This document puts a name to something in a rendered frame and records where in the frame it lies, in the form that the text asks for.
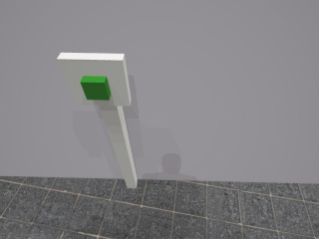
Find button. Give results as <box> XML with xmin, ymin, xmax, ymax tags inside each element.
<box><xmin>80</xmin><ymin>76</ymin><xmax>111</xmax><ymax>101</ymax></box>

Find panel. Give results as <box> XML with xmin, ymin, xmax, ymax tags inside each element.
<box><xmin>57</xmin><ymin>52</ymin><xmax>138</xmax><ymax>189</ymax></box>

